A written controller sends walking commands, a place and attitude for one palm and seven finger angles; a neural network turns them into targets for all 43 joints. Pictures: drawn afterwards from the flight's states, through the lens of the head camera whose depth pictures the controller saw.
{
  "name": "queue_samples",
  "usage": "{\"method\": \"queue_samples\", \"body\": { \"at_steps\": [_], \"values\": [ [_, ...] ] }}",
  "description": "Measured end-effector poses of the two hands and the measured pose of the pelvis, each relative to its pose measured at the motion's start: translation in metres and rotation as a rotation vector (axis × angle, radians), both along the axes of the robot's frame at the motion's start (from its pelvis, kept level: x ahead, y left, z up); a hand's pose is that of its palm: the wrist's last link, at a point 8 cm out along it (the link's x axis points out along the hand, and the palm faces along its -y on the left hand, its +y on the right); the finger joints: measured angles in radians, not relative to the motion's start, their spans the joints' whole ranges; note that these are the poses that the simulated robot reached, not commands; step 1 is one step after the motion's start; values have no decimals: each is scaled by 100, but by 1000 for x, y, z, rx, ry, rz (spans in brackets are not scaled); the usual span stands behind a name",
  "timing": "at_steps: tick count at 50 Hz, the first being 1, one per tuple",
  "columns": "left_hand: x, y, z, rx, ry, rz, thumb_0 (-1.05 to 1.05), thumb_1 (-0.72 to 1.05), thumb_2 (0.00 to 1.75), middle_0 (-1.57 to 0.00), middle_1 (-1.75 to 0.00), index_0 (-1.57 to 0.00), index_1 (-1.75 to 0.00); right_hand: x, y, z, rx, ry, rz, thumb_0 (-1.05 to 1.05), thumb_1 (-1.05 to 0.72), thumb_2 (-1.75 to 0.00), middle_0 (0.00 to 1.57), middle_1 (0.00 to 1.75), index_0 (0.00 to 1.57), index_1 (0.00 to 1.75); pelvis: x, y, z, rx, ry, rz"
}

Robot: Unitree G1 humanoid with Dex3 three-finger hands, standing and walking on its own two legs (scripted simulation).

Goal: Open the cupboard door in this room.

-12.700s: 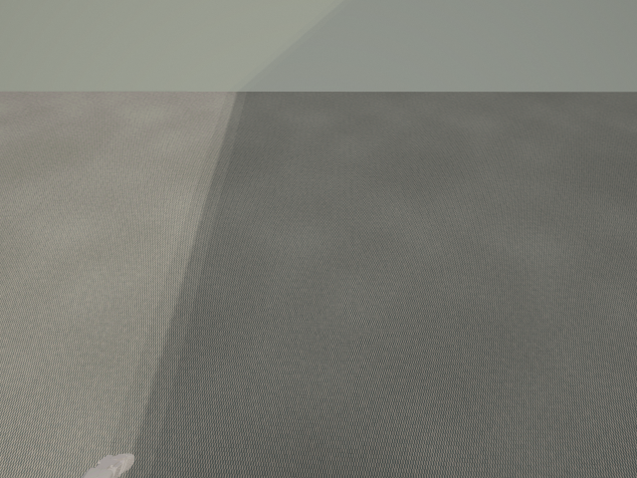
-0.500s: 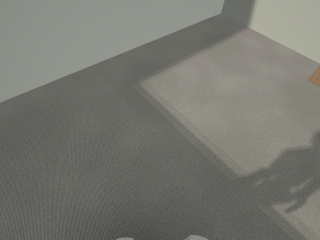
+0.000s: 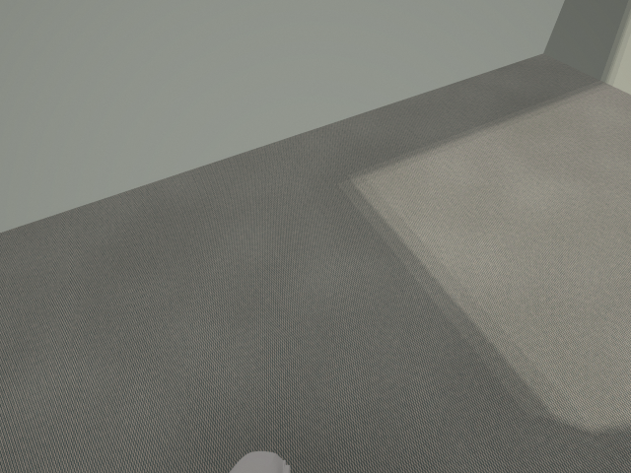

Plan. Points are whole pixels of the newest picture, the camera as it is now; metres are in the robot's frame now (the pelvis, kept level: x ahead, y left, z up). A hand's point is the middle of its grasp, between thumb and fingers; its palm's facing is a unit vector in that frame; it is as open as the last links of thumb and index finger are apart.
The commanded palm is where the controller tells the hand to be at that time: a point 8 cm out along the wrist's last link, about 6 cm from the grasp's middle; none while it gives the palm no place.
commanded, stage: turn or walk to find it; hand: left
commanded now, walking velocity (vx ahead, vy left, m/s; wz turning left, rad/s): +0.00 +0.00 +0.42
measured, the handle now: out of the picture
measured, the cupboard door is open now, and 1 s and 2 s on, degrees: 0 0 0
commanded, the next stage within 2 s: none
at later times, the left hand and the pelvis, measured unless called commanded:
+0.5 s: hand out of the picture -0.01 +0.26 -0.17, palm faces +0.25 -0.93 -0.26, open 7.4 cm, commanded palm none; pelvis -0.02 +0.03 +0.00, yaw +12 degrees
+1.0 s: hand out of the picture -0.05 +0.17 -0.15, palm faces +0.43 -0.86 -0.26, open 7.4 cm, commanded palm none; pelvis -0.02 -0.03 +0.00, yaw +26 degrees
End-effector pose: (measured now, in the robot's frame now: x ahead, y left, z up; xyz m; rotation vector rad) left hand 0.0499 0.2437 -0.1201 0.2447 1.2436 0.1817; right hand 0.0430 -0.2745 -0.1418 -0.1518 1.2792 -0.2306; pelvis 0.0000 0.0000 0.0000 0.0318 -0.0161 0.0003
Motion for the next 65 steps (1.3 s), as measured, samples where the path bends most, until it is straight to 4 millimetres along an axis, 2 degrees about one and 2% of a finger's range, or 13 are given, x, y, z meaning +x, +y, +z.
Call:
{"method": "queue_samples", "body": {
  "at_steps": [6,12,16,21,25,33,37,44,50,55,60,62,65],
  "values": [
    [-36,3,-12,-40,35,81,0,90,90,-21,-30,-20,-30,19,11,5,-25,45,107,0,-91,-90,20,30,20,30,-7,5,-2,-8,21,67],
    [-82,31,-38,-73,100,189,0,90,90,-21,-30,-20,-30,56,51,6,-49,-15,231,1,-91,-90,20,30,20,30,-15,28,-13,-32,35,138],
    [-99,48,-36,-64,149,234,0,91,90,-20,-30,-20,-30,70,78,18,-42,-64,274,0,-91,-90,20,30,20,30,-16,36,-6,-45,24,155],
    [-91,62,-23,-48,92,261,1,91,90,-20,-30,-20,-30,72,94,23,-22,-76,304,0,-90,-90,21,30,20,30,-16,39,2,-62,14,192],
    [-73,63,-15,-26,25,265,1,91,90,-20,-30,-20,-30,67,93,18,-2,-61,314,0,-90,-90,21,30,20,30,-17,34,2,-50,9,216],
    [-36,35,-3,20,-94,252,0,91,90,-20,-30,-20,-30,53,56,-11,37,14,312,0,-90,-90,21,30,20,30,-13,4,-8,-12,16,279],
    [-41,10,5,39,-121,266,0,91,90,-20,-30,-20,-30,54,34,-22,44,48,323,1,-91,-90,21,30,20,30,-12,-11,-9,-5,5,327],
    [-82,-22,10,19,-69,365,0,90,90,-20,-30,-20,-30,66,18,-15,43,79,390,1,-91,-90,20,30,20,30,-14,-26,0,13,-4,398],
    [-124,-39,0,-15,-16,459,0,91,90,-21,-30,-20,-30,78,24,-8,19,96,467,0,-91,-90,20,30,20,30,-18,-29,1,6,-2,456],
    [-169,-42,-13,-45,32,541,0,91,90,-21,-30,-20,-30,96,49,-1,-1,60,555,1,-91,-90,20,30,20,30,-29,-24,-2,-10,-2,504],
    [-220,-34,-34,-79,73,628,0,90,90,-21,-30,-20,-30,116,92,7,-19,-40,655,1,-91,-90,20,30,20,30,-46,-9,-12,-42,-10,561],
    [-237,-29,-43,-91,91,660,0,90,90,-21,-30,-20,-30,118,110,11,-20,-83,684,1,-91,-90,20,30,20,30,-53,-3,-15,-32,-13,571],
    [-252,-23,-41,-101,117,686,1,91,90,-20,-30,-20,-30,115,128,22,-20,-120,716,0,-91,-90,20,30,20,30,-61,4,-9,-46,-22,586]
  ]
}}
